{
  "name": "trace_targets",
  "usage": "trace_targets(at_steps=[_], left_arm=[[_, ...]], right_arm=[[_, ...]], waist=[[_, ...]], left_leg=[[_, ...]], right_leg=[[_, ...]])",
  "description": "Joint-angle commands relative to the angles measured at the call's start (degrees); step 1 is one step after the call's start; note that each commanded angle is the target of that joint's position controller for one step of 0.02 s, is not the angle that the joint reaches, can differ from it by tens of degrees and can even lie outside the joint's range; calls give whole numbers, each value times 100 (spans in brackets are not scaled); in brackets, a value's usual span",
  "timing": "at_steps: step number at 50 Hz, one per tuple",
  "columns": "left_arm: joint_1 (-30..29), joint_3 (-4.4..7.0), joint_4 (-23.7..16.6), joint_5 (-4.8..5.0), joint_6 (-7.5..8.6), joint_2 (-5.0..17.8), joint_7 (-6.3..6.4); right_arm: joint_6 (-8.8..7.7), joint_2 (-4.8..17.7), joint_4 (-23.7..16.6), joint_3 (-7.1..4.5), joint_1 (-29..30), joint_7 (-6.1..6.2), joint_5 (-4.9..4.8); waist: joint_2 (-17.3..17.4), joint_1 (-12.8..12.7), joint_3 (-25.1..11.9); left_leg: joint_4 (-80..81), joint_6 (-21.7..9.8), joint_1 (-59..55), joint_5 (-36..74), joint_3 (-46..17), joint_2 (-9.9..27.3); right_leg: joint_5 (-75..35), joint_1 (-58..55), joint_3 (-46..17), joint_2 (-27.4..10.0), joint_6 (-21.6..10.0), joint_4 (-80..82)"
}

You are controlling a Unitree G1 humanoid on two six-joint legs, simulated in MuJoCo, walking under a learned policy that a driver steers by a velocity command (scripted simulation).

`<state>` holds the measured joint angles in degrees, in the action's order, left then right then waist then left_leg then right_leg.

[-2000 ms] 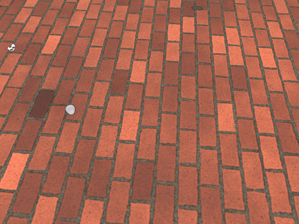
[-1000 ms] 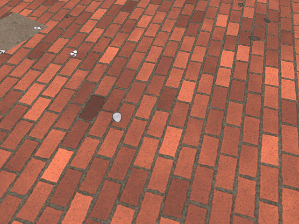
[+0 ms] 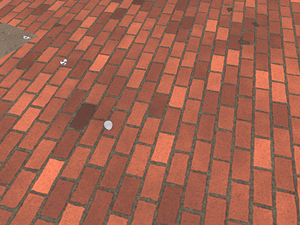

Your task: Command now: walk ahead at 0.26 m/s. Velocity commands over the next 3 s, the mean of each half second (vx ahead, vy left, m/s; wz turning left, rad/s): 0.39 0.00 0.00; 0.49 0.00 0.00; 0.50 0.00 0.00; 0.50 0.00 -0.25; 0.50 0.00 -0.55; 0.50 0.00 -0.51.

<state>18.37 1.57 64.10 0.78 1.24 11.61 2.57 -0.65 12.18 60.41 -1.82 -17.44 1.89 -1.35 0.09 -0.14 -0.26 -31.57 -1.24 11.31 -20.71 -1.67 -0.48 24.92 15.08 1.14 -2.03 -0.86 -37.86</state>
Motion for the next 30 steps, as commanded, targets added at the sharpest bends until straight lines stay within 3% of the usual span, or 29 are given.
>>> trace_targets(at_steps=[1, 2, 3, 4, 5, 6, 7, 8, 10, 12, 14, 17, 22, 24, 25, 26, 27, 28, 29, 30], left_arm=[[-192, 38, -403, 90, 307, 260, -143], [20, 36, -367, 122, 366, 227, -182], [532, 57, -181, 122, 406, 207, -195], [1026, 131, 43, 48, 411, 364, -192], [1806, 272, 197, 12, 419, 841, -175], [2295, 380, 214, -16, 487, 1451, -269], [1802, 239, 86, -90, 563, 1028, -271], [1404, 168, -78, -62, 606, 750, -277], [1006, 94, -243, -27, 585, 614, -335], [1223, 6, -216, -81, 491, 366, -309], [1367, 2, -240, -107, 422, 459, -233], [1317, 30, -365, -120, 380, 704, -135], [1475, 140, -295, 9, 390, 863, -106], [1322, 201, -339, -7, 351, 972, -108], [1235, 237, -371, -33, 309, 1047, -108], [1124, 236, -418, -71, 249, 1027, -111], [1000, 199, -533, -108, 236, 985, -127], [1576, 17, -651, -118, 318, 272, -204], [1583, -51, -581, 10, 510, 93, -255], [979, 99, -804, 189, 631, 593, -271]], right_arm=[[-175, 1052, -189, -232, -197, -13, -36], [-195, 999, -298, -216, 115, -29, -69], [-185, 953, -428, -197, 535, -45, -120], [-199, 809, -528, -165, 744, -55, -106], [-259, 417, -630, -59, 859, -82, -38], [-382, 368, -883, -58, 950, -54, -57], [-466, 565, -848, -105, 922, -74, -133], [-524, 542, -765, -98, 763, -138, -169], [-594, 664, -691, -174, 818, -188, -71], [-576, 584, -716, -204, 973, -270, -22], [-515, 362, -817, -152, 1272, -321, -8], [-497, 164, -1176, -35, 2178, -351, -17], [-512, 418, -1497, -28, 2760, -454, -69], [-549, 642, -1500, -121, 2498, -478, -53], [-553, 810, -1399, -211, 2056, -462, -52], [-538, 1030, -1116, -351, 1120, -424, -75], [-499, 1276, -839, -471, 101, -364, -66], [-454, 1785, -670, -591, -780, -314, 112], [-443, 1497, -607, -472, -724, -339, 110], [-484, 1127, -650, -358, -86, -363, 35]], waist=[[1060, 44, 1023], [995, -168, 1036], [844, -490, 995], [402, -640, 871], [-914, -840, 482], [-2004, -875, 356], [-1124, -557, 639], [-740, -367, 836], [-440, -234, 844], [-594, -264, 683], [-547, -299, 655], [-498, -426, 852], [-605, -343, 1024], [-689, -55, 685], [-819, 206, 302], [-842, 671, -266], [-752, 1116, -870], [614, 896, -1886], [1258, 816, -2358], [1028, 688, -1285]], left_leg=[[2166, -1218, 672, -2641, -2546, 1688], [2021, -1081, 860, -2347, -2229, 1564], [1707, -827, 1346, -1931, -1645, 1211], [926, -558, 1764, -1136, -980, 727], [-1043, -137, 2425, -400, 70, 54], [-2458, -55, 3382, -1089, 196, -332], [-3453, -168, 3763, -939, -290, 66], [-3771, -296, 3987, -342, -351, 298], [-3432, -367, 3984, 547, -178, 604], [-2988, -274, 3605, 940, 69, 670], [-2458, -124, 3512, 1234, 272, 607], [-1035, 15, 2913, 1881, 494, 386], [-26, -207, 2454, 2165, 451, 267], [108, -400, 1914, 1939, 503, 95], [39, -508, 1298, 1787, 613, -87], [51, -666, 178, 1758, 715, -268], [-71, -902, -1469, 1698, 224, 162], [249, -1792, -3677, 407, -2453, 1774], [1477, -2104, -3755, -208, -4464, 2378], [1654, -1737, -2908, -296, -3725, 2086]], right_leg=[[302, 967, 65, 29, -321, -686], [318, 565, 80, 3, -457, -71], [-135, -433, 204, 99, -542, 934], [-653, -1290, 26, 135, -465, 1292], [-12, -2113, -1594, -892, -737, 2099], [435, -2451, -3948, -2048, -1455, 2920], [517, -2219, -4091, -2187, -1539, 2919], [279, -2127, -3406, -1952, -1346, 2865], [-813, -2083, -2243, -1504, -979, 2948], [-2158, -2023, -1384, -1133, -798, 2953], [-2837, -1935, -950, -998, -828, 2980], [-2793, -1304, -585, -853, -833, 3230], [-3168, -1672, -423, -1181, -825, 3239], [-4695, -2079, -308, -1284, -706, 2677], [-5823, -2201, -236, -1286, -638, 2099], [-6534, -2037, -71, -1106, -513, 1045], [-5832, -994, -19, -909, -340, -322], [-2847, 1248, 79, 57, 19, -2736], [601, 2027, -783, 581, 0, -4035], [409, 2617, -923, 194, -146, -4442]])
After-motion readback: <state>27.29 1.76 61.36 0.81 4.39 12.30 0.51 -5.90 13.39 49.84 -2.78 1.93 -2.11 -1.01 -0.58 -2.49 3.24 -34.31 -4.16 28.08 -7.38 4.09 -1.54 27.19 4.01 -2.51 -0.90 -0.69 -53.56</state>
